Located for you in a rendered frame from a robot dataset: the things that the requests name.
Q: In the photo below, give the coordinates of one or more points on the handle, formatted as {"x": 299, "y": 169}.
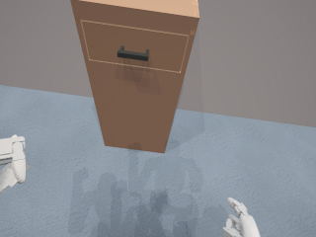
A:
{"x": 132, "y": 54}

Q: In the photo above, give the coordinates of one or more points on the cabinet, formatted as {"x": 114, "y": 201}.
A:
{"x": 136, "y": 105}

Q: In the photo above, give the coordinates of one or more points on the robot right hand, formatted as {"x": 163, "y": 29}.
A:
{"x": 245, "y": 226}

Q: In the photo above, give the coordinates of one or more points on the robot left hand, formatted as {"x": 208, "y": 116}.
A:
{"x": 12, "y": 153}

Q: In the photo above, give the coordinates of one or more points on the drawer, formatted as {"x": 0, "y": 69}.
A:
{"x": 166, "y": 50}

